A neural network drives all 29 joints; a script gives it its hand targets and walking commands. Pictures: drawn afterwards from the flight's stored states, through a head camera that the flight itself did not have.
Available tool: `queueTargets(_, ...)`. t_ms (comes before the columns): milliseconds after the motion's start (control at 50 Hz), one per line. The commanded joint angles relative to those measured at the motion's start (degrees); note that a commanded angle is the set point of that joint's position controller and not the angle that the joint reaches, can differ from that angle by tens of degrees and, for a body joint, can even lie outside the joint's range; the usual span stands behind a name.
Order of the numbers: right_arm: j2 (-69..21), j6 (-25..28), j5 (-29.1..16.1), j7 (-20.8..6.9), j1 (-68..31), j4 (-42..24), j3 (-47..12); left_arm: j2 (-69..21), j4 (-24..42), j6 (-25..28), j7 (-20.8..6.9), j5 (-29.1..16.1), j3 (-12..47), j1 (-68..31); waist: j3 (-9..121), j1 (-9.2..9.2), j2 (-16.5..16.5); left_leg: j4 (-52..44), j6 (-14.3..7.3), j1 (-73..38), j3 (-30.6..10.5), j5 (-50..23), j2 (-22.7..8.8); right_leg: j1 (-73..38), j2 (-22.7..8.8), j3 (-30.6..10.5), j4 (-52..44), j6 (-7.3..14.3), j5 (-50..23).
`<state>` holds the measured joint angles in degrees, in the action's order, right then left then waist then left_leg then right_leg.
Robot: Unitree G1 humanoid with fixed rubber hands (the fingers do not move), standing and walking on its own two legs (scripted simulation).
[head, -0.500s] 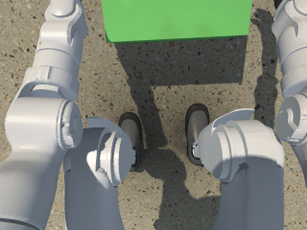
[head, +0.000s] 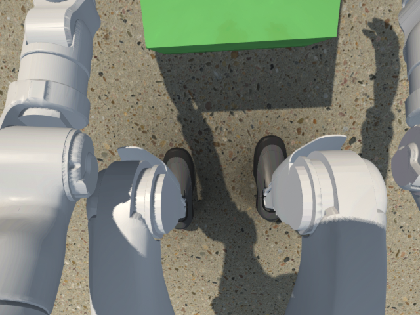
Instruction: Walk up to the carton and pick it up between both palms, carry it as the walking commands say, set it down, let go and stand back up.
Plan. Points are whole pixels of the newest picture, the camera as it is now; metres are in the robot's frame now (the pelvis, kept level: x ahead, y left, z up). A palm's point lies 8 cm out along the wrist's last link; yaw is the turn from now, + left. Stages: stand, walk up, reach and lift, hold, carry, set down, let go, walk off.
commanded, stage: set down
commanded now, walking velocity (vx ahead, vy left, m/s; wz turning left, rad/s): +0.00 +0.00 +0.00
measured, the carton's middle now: out of the picture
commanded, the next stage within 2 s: let go in 1.30 s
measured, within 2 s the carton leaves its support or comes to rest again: neither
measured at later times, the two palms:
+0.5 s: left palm out of the picture +0.57 +0.14 -0.04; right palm out of the picture +0.52 -0.30 -0.04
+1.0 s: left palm out of the picture +0.58 +0.14 +0.12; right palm out of the picture +0.52 -0.31 +0.12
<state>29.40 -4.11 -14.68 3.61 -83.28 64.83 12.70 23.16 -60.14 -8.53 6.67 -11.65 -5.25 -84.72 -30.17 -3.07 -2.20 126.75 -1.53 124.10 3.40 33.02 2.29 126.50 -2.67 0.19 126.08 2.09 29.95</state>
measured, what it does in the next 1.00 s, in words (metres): rises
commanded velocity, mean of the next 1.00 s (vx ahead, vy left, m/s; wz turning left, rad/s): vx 0.00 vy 0.00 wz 0.00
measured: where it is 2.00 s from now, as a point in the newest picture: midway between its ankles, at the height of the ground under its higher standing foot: (224, 196)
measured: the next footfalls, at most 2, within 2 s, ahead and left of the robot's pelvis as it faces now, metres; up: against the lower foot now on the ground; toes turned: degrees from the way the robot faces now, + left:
none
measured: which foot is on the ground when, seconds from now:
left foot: down 0.00-1.00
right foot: down 0.00-1.00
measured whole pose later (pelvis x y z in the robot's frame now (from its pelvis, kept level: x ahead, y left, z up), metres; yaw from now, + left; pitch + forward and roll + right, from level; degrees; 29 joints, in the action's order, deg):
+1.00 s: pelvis +0.00 +0.00 +0.20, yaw -3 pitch +23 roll +2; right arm 30.7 -20.2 -11.2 -0.1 -79.8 49.7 12.7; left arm 25.4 -47.9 -21.5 8.2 -11.9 -5.3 -80.8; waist -29.9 -3.2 0.1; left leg 88.4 -1.5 83.6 3.1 27.6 1.3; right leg 86.7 0.1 -1.2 88.3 1.1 24.4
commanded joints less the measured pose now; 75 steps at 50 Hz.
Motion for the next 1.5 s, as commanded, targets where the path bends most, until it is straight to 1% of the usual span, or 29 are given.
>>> queueTargets(0, 13.42, -0.77, 1.08, -0.41, -15.19, -7.04, -3.13, 7.05, 9.04, -0.45, 1.11, -6.18, 5.12, -16.38, 84.28, -7.66, 5.94, -11.56, 1.80, -32.41, -4.10, -8.96, -0.56, -38.66, 0.68, 2.23, -11.66, -1.62, -12.76)
queueTargets(100, 10.99, -2.45, 2.64, -1.24, -16.78, -9.95, -3.78, 10.37, 6.44, -1.25, 1.03, -1.54, -0.49, -12.98, 83.17, -1.04, 5.81, -13.97, 1.11, -30.61, -3.09, -8.69, -0.55, -40.57, 2.04, 0.76, -13.90, -1.71, -11.81)
queueTargets(120, 10.30, -3.03, 3.13, -1.90, -10.69, -1.12, -3.79, 8.87, 3.60, -1.89, 0.75, -2.76, 1.77, -11.90, 78.35, -3.17, 5.88, -15.63, 1.54, -28.12, -2.76, -6.44, -0.29, -40.15, 1.95, 1.38, -14.57, -1.95, -10.29)
queueTargets(240, 9.98, -4.48, 2.92, -2.71, -11.60, -8.60, -3.17, 8.18, 5.42, -2.90, 0.91, -0.45, -1.49, -9.68, 85.07, -1.06, 6.20, -17.85, 1.17, -31.86, -2.07, -10.41, 0.33, -43.85, 3.04, 0.27, -18.46, -1.78, -13.64)
queueTargets(340, 15.45, -6.22, 4.23, -1.22, -13.82, -24.22, -0.08, 11.18, 20.89, -4.41, 2.75, -1.18, -2.70, -12.67, 106.32, -2.28, 7.03, -21.29, 1.20, -44.69, -2.23, -15.66, 1.29, -55.19, 4.32, 1.62, -22.26, -1.29, -18.60)
queueTargets(420, 13.65, -9.67, 2.30, -1.26, -14.47, -18.21, -2.00, 12.78, 19.83, -7.42, 3.65, -0.96, -2.83, -14.71, 102.15, -0.88, 5.41, -24.77, 1.40, -45.57, -2.84, -11.33, 0.81, -54.01, 4.25, 1.81, -25.31, -0.92, -14.41)
queueTargets(440, 17.72, -9.57, 3.06, -0.79, -13.16, -28.35, 0.84, 15.81, 26.47, -7.42, 3.87, -0.39, -4.35, -12.53, 112.28, -1.74, 4.92, -24.75, 1.37, -50.64, -2.16, -16.39, 1.40, -60.57, 4.96, 1.49, -25.27, -1.13, -20.22)
queueTargets(480, 16.49, -10.54, 2.19, -1.13, -14.30, -28.35, -0.60, 14.37, 27.01, -8.32, 3.68, -1.72, -2.76, -12.94, 109.08, -0.69, 3.76, -26.60, 1.12, -51.47, -2.02, -15.48, 1.38, -57.44, 4.56, 1.85, -27.35, -1.06, -17.65)
queueTargets(520, 14.12, -12.11, 3.81, -2.09, -12.62, -17.99, -0.66, 11.54, 20.51, -9.45, 3.12, -1.47, -1.59, -13.65, 101.02, -1.79, 4.21, -29.61, 1.48, -49.41, -3.51, -11.63, 0.95, -52.78, 4.48, 2.47, -29.15, -0.91, -14.02)
queueTargets(560, 15.02, -12.45, 3.22, -2.66, -11.62, -19.87, -0.07, 11.11, 17.64, -10.14, 2.35, -1.19, -2.48, -10.22, 100.43, -1.28, 1.95, -31.96, 1.71, -50.36, -2.45, -11.83, 1.05, -54.12, 4.63, 1.44, -32.25, -0.73, -13.53)
queueTargets(600, 14.98, -12.53, 3.59, -2.84, -12.21, -24.65, 0.34, 10.67, 24.67, -10.34, 1.82, -2.00, -1.87, -10.84, 108.63, -2.46, 3.64, -32.61, 1.88, -53.80, -2.94, -15.03, 1.48, -58.87, 4.83, 1.96, -32.93, -0.67, -17.72)
queueTargets(640, 16.10, -13.08, 3.45, -2.41, -16.60, -30.48, 0.53, 12.65, 27.13, -10.79, 2.19, -1.43, -3.87, -13.72, 113.62, -0.05, 3.92, -35.08, 1.62, -56.54, -2.31, -16.05, 1.87, -63.00, 4.95, 1.49, -35.18, -1.42, -18.07)
queueTargets(660, 15.95, -13.62, 3.99, -2.84, -13.38, -25.65, 0.26, 11.24, 21.57, -11.23, 1.90, -1.45, -4.39, -9.44, 109.51, -0.27, 5.02, -36.07, 1.52, -54.19, -2.25, -16.43, 2.03, -63.53, 5.15, 1.08, -36.44, -0.94, -18.42)
queueTargets(860, 12.62, -15.04, 3.60, -3.01, -10.20, -30.18, -0.83, 14.71, 26.85, -11.58, 0.99, 0.72, -7.46, -8.13, 116.19, 2.09, 7.04, -46.05, 1.05, -62.46, -2.07, -22.22, 2.62, -79.39, 5.60, -0.30, -45.67, -1.91, -27.20)
queueTargets(880, 10.22, -15.03, 2.84, -3.41, -9.58, -27.50, -2.32, 15.44, 24.20, -11.08, 0.45, 1.85, -9.25, -7.48, 114.55, 4.82, 7.53, -47.09, 0.86, -61.31, -1.13, -21.83, 2.40, -78.96, 5.22, -1.05, -46.95, -2.10, -26.69)
queueTargets(960, 11.90, -14.63, 3.02, -4.30, -11.36, -30.52, -1.87, 13.08, 26.93, -11.38, -0.17, 0.64, -6.59, -6.18, 115.73, 3.39, 6.64, -52.59, 0.92, -68.82, -2.46, -24.98, 2.36, -82.32, 5.70, 0.62, -50.68, -2.02, -28.09)
queueTargets(1000, 12.48, -14.57, 3.83, -4.47, -9.69, -28.13, -1.66, 14.14, 24.30, -10.89, -0.07, 2.41, -8.27, -4.65, 113.50, 5.18, 6.03, -55.38, 1.54, -70.54, -2.30, -25.63, 2.14, -82.42, 5.76, 0.21, -53.48, -2.15, -27.69)
queueTargets(1020, 14.17, -14.44, 4.27, -4.31, -10.18, -28.55, -0.96, 12.26, 26.43, -11.37, 0.14, 0.99, -6.59, -7.38, 116.02, 2.47, 5.02, -56.07, 1.87, -74.07, -2.82, -25.10, 1.93, -83.38, 5.67, -0.12, -55.63, -1.60, -26.09)
queueTargets(1040, 12.97, -15.10, 3.54, -4.85, -11.25, -27.71, -2.39, 13.90, 24.34, -11.59, -0.07, 1.65, -7.59, -8.02, 113.87, 4.09, 5.70, -56.94, 1.30, -75.05, -3.12, -24.06, 1.54, -82.25, 5.64, -0.03, -56.45, -1.94, -24.32)
queueTargets(1060, 10.10, -14.85, 4.89, -5.38, -8.08, -18.95, -2.03, 11.92, 19.71, -11.32, -0.46, 2.95, -7.63, -7.44, 103.69, 4.55, 3.58, -57.93, 2.07, -70.47, -2.69, -20.84, 1.00, -76.73, 4.95, -0.26, -58.08, -1.41, -20.95)
queueTargets(1080, 11.85, -14.07, 6.03, -5.98, -8.83, -20.69, -0.80, 10.94, 19.23, -10.97, -0.72, 3.17, -7.14, -5.73, 100.28, 3.34, 4.22, -60.41, 2.08, -71.23, -4.08, -20.43, 0.42, -75.88, 5.12, 0.71, -58.80, -1.57, -20.30)
queueTargets(1120, 8.13, -12.13, 6.37, -6.36, -5.72, -18.21, -0.65, 10.28, 16.74, -9.18, -1.29, 6.14, -10.15, -3.06, 98.04, 5.53, 3.54, -61.11, 2.44, -71.63, -3.43, -23.48, 0.69, -75.96, 4.84, 0.28, -60.66, -1.78, -22.82)
queueTargets(1180, 3.76, -12.49, 9.16, -8.48, -3.11, -6.14, -1.34, 5.65, 5.55, -9.26, -2.94, 8.86, -10.63, -2.65, 81.25, 4.98, 5.04, -64.06, 3.21, -64.78, -5.02, -14.97, -0.60, -66.12, 3.98, 0.53, -63.54, -1.46, -12.66)
queueTargets(1220, 4.29, -10.52, 10.68, -8.34, -2.54, -11.85, 1.21, 2.98, 6.15, -7.51, -4.11, 10.06, -10.58, 0.73, 81.52, 4.86, 3.24, -65.52, 3.57, -63.72, -4.27, -18.97, -0.28, -68.20, 4.32, -0.64, -64.64, -1.64, -18.42)
queueTargets(1280, 2.88, -9.71, 15.93, -8.28, 2.12, -6.52, 4.51, 4.06, 0.39, -5.34, -4.73, 14.54, -14.81, 6.03, 70.16, 4.68, 5.50, -68.10, 3.32, -56.31, -4.46, -13.76, -0.53, -63.59, 3.93, -0.42, -64.97, -2.66, -13.79)
queueTargets(1300, 2.52, -9.35, 16.12, -7.85, 2.70, -10.35, 5.16, 2.89, 4.60, -5.13, -4.68, 15.43, -16.18, 6.93, 73.02, 5.94, 2.42, -68.78, 3.59, -59.34, -3.10, -15.43, 0.18, -67.02, 4.15, -2.38, -67.10, -2.16, -15.36)
queueTargets(1400, 5.04, -7.03, 16.77, -7.81, 13.05, -21.30, 6.89, 2.47, 13.77, -4.00, -3.93, 14.56, -13.01, 15.80, 94.27, 1.75, 2.65, -71.08, 2.74, -78.87, -4.54, -32.60, 1.19, -81.05, 5.40, 1.06, -67.69, -3.37, -31.59)
queueTargets(1420, 3.27, -6.52, 14.90, -7.44, 17.99, -26.06, 4.55, 2.43, 21.15, -3.22, -3.69, 14.94, -13.72, 21.35, 102.34, 4.22, 0.74, -70.74, 2.36, -83.47, -3.31, -37.02, 1.96, -89.01, 5.37, -1.01, -68.23, -2.80, -37.42)
queueTargets(1480, 5.73, -5.35, 14.46, -7.06, 24.92, -33.00, 4.10, 2.60, 32.63, -1.61, -3.64, 10.66, -8.12, 24.07, 108.71, 0.13, 2.84, -70.56, 2.16, -89.97, -6.02, -47.10, 1.45, -91.83, 5.88, -0.73, -68.14, -2.39, -47.44)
